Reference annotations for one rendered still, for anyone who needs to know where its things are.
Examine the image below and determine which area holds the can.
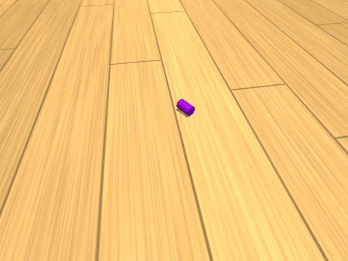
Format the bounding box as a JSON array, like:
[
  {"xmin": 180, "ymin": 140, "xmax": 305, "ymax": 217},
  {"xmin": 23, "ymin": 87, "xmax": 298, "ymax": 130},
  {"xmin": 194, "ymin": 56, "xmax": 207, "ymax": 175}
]
[{"xmin": 176, "ymin": 99, "xmax": 195, "ymax": 116}]

